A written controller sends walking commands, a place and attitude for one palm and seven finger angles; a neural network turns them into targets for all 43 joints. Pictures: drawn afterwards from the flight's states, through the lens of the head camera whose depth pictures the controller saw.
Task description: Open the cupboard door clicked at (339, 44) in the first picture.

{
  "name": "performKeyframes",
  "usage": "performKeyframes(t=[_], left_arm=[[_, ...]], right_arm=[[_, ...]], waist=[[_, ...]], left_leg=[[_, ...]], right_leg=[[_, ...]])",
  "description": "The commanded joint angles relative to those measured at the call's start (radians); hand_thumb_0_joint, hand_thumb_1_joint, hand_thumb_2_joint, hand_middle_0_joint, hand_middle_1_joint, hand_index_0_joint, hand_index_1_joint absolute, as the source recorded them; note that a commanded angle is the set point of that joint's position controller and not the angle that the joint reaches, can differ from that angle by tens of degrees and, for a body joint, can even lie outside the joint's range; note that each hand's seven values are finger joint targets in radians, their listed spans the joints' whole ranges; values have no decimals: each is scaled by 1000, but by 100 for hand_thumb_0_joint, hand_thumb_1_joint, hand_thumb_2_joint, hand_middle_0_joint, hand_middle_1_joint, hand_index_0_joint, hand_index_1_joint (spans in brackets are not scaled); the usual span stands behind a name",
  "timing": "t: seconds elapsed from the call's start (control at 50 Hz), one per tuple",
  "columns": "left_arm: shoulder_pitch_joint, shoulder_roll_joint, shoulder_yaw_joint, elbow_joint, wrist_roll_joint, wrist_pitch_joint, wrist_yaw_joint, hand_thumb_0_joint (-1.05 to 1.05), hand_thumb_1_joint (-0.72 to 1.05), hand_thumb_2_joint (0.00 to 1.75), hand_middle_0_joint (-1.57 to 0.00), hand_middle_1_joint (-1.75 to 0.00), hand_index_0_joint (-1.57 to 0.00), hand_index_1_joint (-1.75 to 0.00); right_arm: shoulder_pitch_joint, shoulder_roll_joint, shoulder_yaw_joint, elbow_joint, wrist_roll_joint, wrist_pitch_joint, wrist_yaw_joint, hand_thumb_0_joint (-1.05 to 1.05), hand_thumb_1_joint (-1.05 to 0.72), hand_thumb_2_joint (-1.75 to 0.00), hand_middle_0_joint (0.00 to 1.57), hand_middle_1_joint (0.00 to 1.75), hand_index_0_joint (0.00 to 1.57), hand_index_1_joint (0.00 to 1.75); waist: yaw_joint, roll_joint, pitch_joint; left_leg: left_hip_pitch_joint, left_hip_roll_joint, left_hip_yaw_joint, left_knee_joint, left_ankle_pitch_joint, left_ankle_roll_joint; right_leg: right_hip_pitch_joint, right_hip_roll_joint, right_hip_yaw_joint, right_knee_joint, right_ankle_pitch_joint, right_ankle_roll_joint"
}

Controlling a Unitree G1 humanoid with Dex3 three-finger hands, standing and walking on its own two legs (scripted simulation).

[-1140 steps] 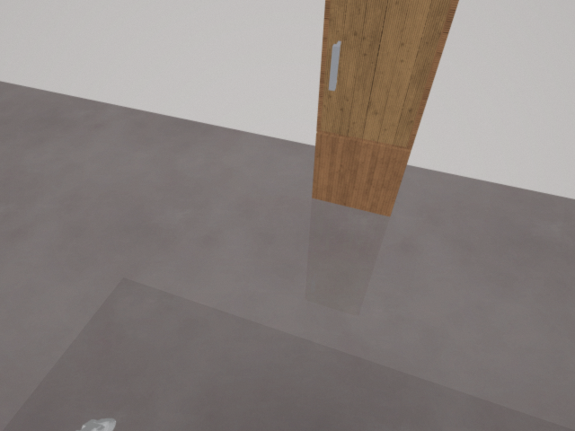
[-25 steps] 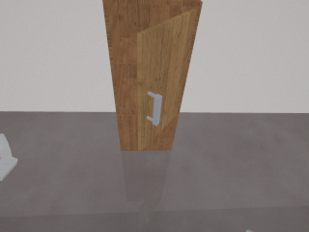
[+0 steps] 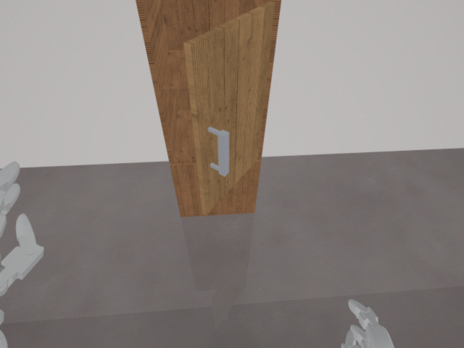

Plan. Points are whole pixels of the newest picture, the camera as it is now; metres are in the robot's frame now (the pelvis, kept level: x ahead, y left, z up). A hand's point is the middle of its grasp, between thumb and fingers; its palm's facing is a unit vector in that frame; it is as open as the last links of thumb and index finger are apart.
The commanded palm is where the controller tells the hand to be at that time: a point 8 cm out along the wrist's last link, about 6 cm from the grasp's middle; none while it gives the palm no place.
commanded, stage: let the arm hang, fingers relaxed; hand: left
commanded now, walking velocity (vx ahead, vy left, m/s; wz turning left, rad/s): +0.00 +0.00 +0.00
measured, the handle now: (218, 151) +0.63 +0.08 -0.06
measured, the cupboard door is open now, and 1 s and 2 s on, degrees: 51 51 51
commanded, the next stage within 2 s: look to check the result in 1.10 s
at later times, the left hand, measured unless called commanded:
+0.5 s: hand out of the picture -0.09 +0.17 -0.18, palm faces +0.06 -0.98 -0.18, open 7.3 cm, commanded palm none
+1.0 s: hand out of the picture +0.01 +0.16 -0.17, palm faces +0.06 -0.98 -0.20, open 7.3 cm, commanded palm none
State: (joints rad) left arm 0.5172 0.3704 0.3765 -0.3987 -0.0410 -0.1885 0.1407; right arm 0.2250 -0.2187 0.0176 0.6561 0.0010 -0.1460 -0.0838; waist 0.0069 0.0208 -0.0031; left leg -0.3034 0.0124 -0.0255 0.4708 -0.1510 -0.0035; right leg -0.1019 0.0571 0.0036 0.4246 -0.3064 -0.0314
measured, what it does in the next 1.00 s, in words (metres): stands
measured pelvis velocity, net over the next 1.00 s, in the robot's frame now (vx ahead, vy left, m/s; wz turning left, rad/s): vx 0.00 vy -0.01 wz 0.02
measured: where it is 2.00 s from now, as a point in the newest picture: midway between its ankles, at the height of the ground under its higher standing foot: outside the picture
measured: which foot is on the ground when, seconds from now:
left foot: down 0.00-1.00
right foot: down 0.00-1.00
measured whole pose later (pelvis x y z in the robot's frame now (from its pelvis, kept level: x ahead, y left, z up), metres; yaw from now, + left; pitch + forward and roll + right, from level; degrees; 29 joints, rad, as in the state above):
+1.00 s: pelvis +0.00 -0.01 +0.00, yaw +1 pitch -2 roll +0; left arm 0.27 0.15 0.01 1.12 0.01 -0.01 0.03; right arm 0.25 -0.17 -0.01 1.13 -0.02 0.01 -0.04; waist -0.01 0.02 0.03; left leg -0.26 0.00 -0.04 0.44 -0.14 -0.01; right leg -0.07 0.04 -0.02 0.44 -0.33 -0.05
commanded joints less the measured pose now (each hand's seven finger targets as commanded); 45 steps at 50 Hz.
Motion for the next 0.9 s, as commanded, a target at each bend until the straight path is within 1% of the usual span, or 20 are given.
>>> performKeyframes(t=[0.0,0.02,0.04,0.06,0.08,0.1,0.14,0.22,0.26,0.28,0.3,0.34,0.36,0.38,0.4,0.46,0.64,0.68,0.8,0.88], left_arm=[[-107,33,-252,596,74,141,-138,0,90,90,-20,-30,-20,-30],[-125,34,-255,620,75,158,-143,0,90,90,-20,-30,-20,-30],[-159,45,-262,660,76,163,-145,0,90,90,-20,-30,-20,-30],[-186,54,-271,714,76,165,-146,0,90,90,-20,-30,-20,-30],[-218,70,-280,771,78,165,-145,0,90,90,-20,-30,-20,-30],[-246,70,-287,834,74,167,-143,0,90,90,-20,-30,-20,-30],[-291,70,-307,965,68,178,-135,0,90,90,-20,-30,-20,-30],[-294,45,-336,1191,58,191,-125,0,90,90,-20,-30,-20,-30],[-262,24,-343,1283,53,191,-125,0,90,90,-20,-30,-20,-30],[-250,21,-344,1316,52,190,-124,0,90,90,-20,-30,-20,-30],[-238,-2,-346,1351,50,191,-124,0,90,90,-20,-30,-20,-30],[-204,-24,-346,1408,48,190,-124,0,90,90,-20,-30,-20,-30],[-194,-32,-348,1432,47,190,-124,0,90,90,-20,-30,-20,-30],[-185,-39,-348,1449,48,189,-123,0,90,90,-20,-30,-20,-30],[-178,-52,-351,1467,48,190,-122,0,90,90,-20,-30,-20,-30],[-143,-69,-354,1505,46,188,-120,0,90,90,-20,-30,-20,-30],[-99,-98,-353,1541,49,188,-108,0,90,90,-20,-30,-20,-30],[-100,-96,-350,1539,50,187,-106,0,90,90,-20,-30,-20,-30],[-126,-98,-349,1526,50,183,-103,0,90,90,-20,-30,-20,-30],[-144,-92,-345,1514,50,176,-101,0,90,90,-20,-30,-20,-30]], right_arm=[[-70,-257,-107,112,-1,-2,85,0,-90,-90,20,30,20,30],[-49,-231,-97,96,-6,34,81,0,-90,-90,20,30,20,30],[-59,-234,-89,88,-10,54,79,0,-90,-90,20,30,20,30],[-77,-239,-83,89,-16,65,77,0,-90,-90,20,30,20,30],[-80,-240,-80,91,-21,78,77,0,-90,-90,20,30,20,30],[-90,-236,-77,105,-24,90,77,0,-90,-90,20,30,20,30],[-95,-218,-64,145,-29,114,75,0,-90,-90,20,30,20,30],[-88,-174,-40,228,-32,143,69,0,-90,-90,20,30,20,30],[-70,-150,-33,272,-28,148,63,0,-90,-90,20,30,20,30],[-51,-146,-33,288,-25,151,60,0,-90,-90,20,30,20,30],[-33,-131,-32,311,-24,152,57,0,-90,-90,20,30,20,30],[-6,-114,-33,346,-24,156,51,0,-90,-90,20,30,20,30],[10,-107,-33,360,-22,157,49,0,-90,-90,20,30,20,30],[27,-112,-37,368,-20,160,46,0,-90,-90,20,30,20,30],[42,-102,-40,380,-20,160,45,0,-90,-90,20,30,20,30],[75,-89,-42,406,-19,161,41,0,-90,-90,20,30,20,30],[106,-57,-48,441,-20,160,40,0,-90,-90,20,30,20,30],[107,-57,-49,442,-19,160,41,0,-90,-90,20,30,20,30],[94,-32,-46,454,-23,157,45,0,-90,-90,20,30,20,30],[85,-36,-43,450,-21,149,44,0,-90,-90,20,30,20,30]], waist=[[-22,23,-74],[-14,-11,-88],[-9,-70,-67],[-6,-108,-57],[-6,-163,-72],[-10,-174,-57],[-17,-139,-32],[-9,66,25],[-7,110,25],[-8,77,32],[-13,93,26],[-12,135,37],[-14,116,45],[-15,65,59],[-18,50,63],[-19,29,54],[-11,-39,121],[-10,-28,121],[-12,-42,137],[-9,-36,102]], left_leg=[[72,92,-72,75,253,34],[43,96,-94,74,221,52],[5,93,-117,71,198,66],[-10,90,-127,70,167,69],[-10,78,-128,69,163,64],[-3,67,-120,70,140,60],[24,54,-112,41,117,49],[31,60,-125,-56,41,41],[51,58,-122,-77,-2,38],[60,58,-123,-77,-14,37],[73,57,-120,-81,-27,35],[81,56,-118,-89,-62,34],[80,58,-119,-93,-73,35],[87,60,-124,-90,-81,37],[91,61,-121,-92,-88,38],[106,62,-118,-88,-73,43],[74,68,-126,-122,-98,53],[76,64,-122,-122,-99,52],[89,58,-98,-103,-37,45],[109,62,-84,-80,71,43]], right_leg=[[-190,-157,70,17,237,-5],[-175,-138,53,46,202,-13],[-162,-123,51,59,178,-18],[-156,-125,58,56,156,-22],[-132,-132,72,49,160,-30],[-143,-149,81,32,157,-37],[-149,-156,95,7,140,-40],[-116,-134,99,-43,37,-27],[-106,-133,103,-73,7,-29],[-108,-131,96,-91,-8,-30],[-110,-133,97,-101,-17,-33],[-118,-133,95,-115,-29,-37],[-120,-131,91,-121,-35,-39],[-131,-126,86,-130,-49,-40],[-139,-129,82,-134,-56,-40],[-136,-129,73,-131,-41,-42],[-155,-122,56,-110,-55,-39],[-158,-120,57,-108,-67,-39],[-173,-135,63,-119,-43,-35],[-132,-140,66,-114,63,-29]])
